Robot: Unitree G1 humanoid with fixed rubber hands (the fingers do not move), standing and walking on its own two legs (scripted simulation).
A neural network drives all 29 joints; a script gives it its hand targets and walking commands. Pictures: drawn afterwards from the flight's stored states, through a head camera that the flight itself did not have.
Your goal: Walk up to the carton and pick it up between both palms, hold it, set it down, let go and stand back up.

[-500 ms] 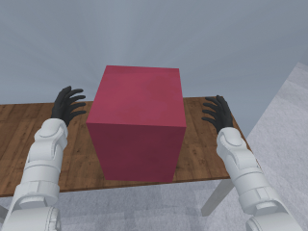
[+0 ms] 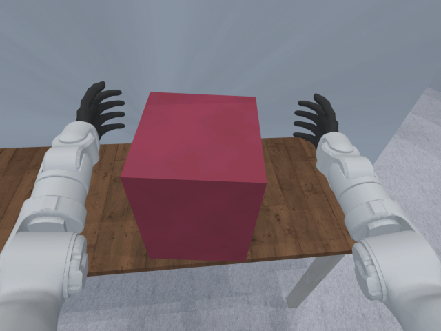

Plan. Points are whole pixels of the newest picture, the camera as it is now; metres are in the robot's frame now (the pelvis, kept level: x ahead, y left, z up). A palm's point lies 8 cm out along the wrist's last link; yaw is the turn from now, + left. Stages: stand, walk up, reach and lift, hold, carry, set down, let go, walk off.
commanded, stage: reach and lift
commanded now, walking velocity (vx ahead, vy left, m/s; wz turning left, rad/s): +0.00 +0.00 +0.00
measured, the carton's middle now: (200, 181) +0.44 +0.05 +0.00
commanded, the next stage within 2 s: none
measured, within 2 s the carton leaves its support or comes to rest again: neither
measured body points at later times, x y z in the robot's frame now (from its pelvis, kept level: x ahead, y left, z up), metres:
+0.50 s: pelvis -0.01 -0.01 -0.01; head +0.04 +0.02 +0.44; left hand +0.43 +0.24 +0.08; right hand +0.44 -0.17 +0.09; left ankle +0.00 +0.12 -0.75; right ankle -0.02 -0.12 -0.75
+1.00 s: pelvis -0.02 +0.00 -0.03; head +0.07 +0.03 +0.41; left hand +0.45 +0.23 +0.04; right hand +0.44 -0.17 +0.04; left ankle +0.00 +0.12 -0.75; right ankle -0.02 -0.12 -0.75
